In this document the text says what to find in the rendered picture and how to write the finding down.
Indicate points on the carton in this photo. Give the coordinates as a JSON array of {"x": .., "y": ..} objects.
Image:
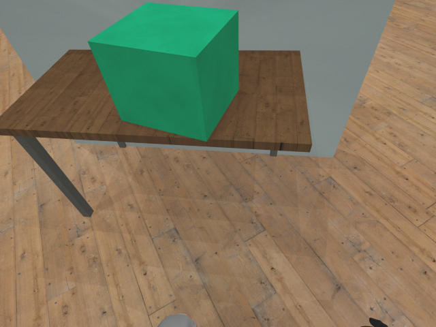
[{"x": 171, "y": 67}]

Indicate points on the table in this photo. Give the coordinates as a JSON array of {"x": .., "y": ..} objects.
[{"x": 71, "y": 101}]

